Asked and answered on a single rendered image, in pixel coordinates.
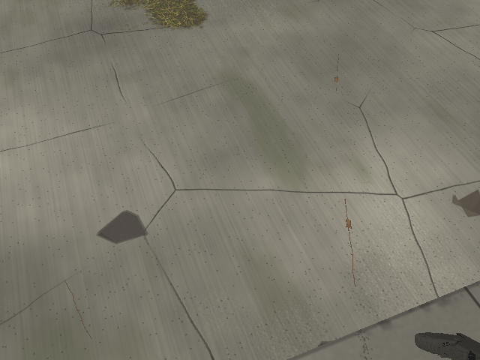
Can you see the robot right hand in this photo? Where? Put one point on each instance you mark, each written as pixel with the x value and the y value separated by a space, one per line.
pixel 454 347

